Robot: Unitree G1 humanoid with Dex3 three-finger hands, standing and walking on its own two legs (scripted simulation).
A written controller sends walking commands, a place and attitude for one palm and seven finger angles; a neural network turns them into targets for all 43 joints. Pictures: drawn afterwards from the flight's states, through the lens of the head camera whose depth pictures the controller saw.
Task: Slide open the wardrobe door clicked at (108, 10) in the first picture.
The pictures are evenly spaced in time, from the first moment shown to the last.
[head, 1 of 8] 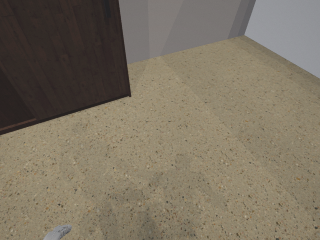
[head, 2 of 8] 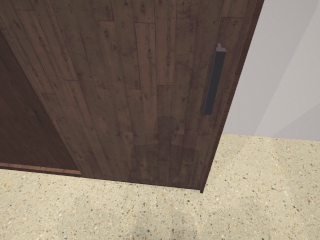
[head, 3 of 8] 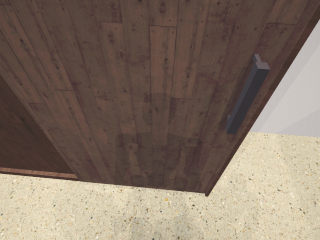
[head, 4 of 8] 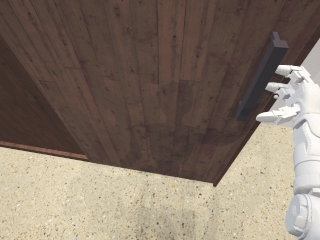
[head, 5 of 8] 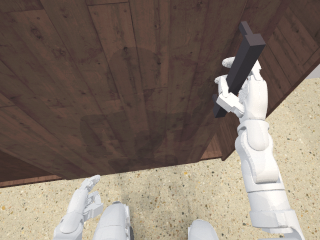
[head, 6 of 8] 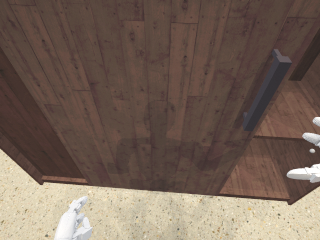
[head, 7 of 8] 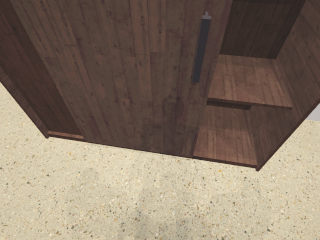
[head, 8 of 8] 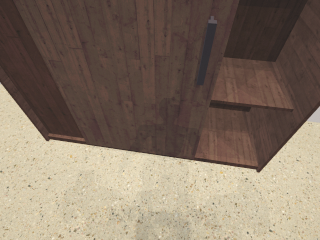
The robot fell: no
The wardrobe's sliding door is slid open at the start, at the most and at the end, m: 0.00 0.44 0.44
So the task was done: yes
